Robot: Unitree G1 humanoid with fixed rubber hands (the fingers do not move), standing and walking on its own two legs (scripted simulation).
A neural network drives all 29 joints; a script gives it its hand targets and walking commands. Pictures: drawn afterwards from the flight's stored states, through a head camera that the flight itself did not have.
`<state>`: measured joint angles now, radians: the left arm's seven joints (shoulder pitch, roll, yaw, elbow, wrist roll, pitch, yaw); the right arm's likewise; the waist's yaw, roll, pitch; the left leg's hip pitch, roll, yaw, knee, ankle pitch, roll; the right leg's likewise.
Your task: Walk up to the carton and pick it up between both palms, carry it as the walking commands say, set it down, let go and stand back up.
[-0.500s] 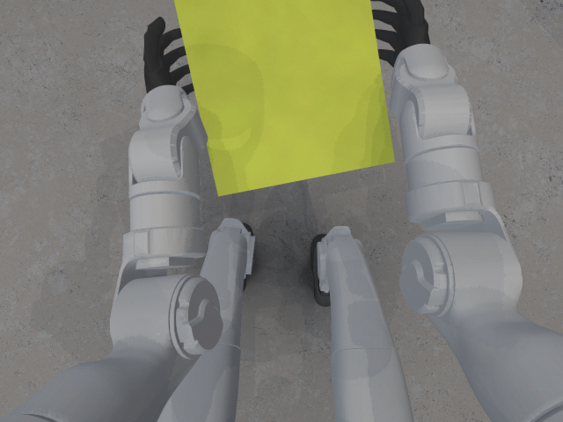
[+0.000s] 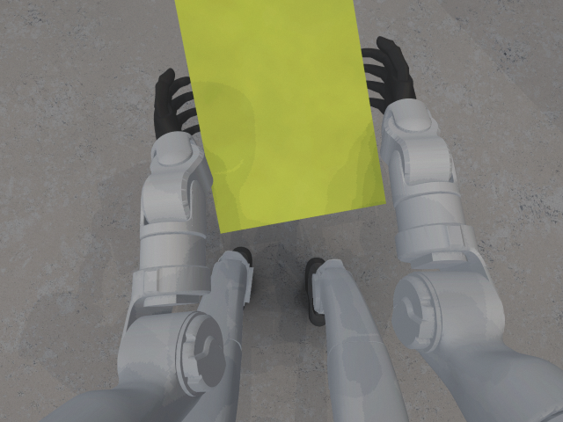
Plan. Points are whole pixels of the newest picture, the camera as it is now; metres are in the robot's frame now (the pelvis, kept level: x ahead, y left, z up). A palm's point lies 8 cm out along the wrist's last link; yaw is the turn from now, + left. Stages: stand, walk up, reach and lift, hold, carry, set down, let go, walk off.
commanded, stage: reach and lift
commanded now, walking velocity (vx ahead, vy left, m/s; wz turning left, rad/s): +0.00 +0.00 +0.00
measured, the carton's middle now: (281, 112) +0.49 +0.02 -0.11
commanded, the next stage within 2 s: none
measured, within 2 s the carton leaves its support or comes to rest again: neither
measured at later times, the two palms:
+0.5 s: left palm (152, 127) +0.40 +0.15 +0.05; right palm (436, 89) +0.45 -0.13 +0.06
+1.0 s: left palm (107, 110) +0.39 +0.16 +0.12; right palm (468, 95) +0.42 -0.12 +0.12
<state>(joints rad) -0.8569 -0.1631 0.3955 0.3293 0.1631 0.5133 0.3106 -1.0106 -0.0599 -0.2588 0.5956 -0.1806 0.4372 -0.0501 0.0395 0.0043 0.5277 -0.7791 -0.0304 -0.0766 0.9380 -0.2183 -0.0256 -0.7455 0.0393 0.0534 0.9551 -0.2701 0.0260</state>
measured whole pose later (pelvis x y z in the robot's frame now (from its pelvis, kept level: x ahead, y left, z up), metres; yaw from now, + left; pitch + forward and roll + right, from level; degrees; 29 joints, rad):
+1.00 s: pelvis +0.11 -0.01 +0.07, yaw +0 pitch -8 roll +1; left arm -0.33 -0.17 0.29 0.35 0.26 0.74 0.12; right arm -0.40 0.15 -0.20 0.51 -0.26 0.67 -0.11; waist 0.06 0.00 0.00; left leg -0.12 -0.02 -0.07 0.43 -0.18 -0.02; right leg -0.11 0.02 0.07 0.49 -0.25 0.00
